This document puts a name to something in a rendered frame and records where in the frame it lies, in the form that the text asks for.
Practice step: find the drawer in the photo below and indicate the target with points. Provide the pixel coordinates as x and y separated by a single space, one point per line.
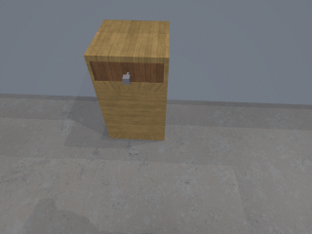
142 72

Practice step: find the cabinet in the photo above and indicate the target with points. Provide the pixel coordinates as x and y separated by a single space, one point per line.
136 110

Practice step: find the handle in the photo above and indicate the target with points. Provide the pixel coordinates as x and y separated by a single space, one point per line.
126 79

